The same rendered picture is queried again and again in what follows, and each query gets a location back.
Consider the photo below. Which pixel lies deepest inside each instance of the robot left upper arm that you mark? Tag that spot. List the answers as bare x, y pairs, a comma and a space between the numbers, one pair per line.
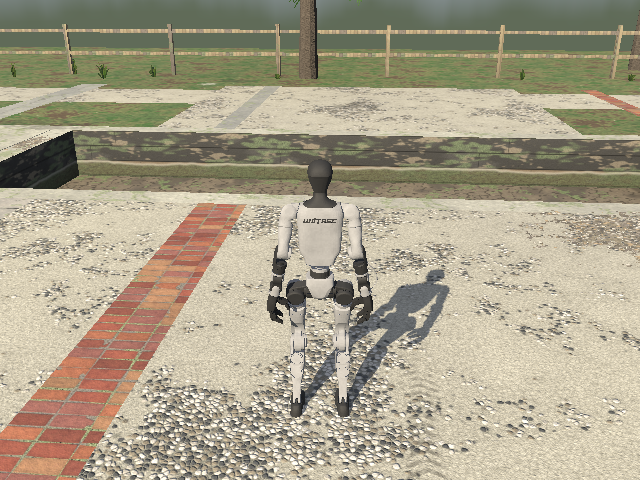
288, 213

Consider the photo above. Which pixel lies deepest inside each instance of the robot right upper arm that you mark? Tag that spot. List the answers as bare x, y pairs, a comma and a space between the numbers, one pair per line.
351, 213

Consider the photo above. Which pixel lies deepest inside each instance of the right robot hand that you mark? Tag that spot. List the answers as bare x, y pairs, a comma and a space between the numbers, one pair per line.
368, 307

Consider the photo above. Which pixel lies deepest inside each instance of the left robot hand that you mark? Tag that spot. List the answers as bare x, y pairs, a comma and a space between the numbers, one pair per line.
271, 307

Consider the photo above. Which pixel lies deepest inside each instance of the robot left thigh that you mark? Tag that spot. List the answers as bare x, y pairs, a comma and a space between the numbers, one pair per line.
296, 296

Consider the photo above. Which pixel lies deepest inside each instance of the humanoid robot torso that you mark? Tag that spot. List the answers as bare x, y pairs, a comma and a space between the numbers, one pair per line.
320, 236

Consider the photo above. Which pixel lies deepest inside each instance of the robot left forearm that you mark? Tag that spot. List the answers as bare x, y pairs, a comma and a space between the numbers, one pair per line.
277, 276

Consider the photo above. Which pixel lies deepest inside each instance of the robot right forearm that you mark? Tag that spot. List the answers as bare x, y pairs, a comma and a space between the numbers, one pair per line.
362, 276

